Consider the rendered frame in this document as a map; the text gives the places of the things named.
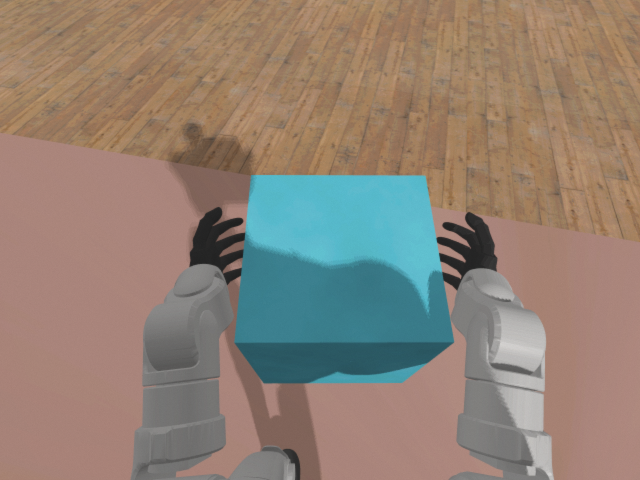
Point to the left robot thigh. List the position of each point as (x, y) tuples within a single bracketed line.
[(264, 465)]

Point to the robot left forearm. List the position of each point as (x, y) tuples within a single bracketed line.
[(181, 423)]

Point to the left robot hand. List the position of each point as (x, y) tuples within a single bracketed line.
[(205, 248)]

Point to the right robot hand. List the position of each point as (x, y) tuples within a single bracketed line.
[(480, 255)]

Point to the carton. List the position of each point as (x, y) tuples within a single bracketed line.
[(341, 279)]

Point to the robot right forearm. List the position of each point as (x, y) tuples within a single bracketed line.
[(502, 423)]

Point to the robot left shin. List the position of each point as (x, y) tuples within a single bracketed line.
[(274, 449)]

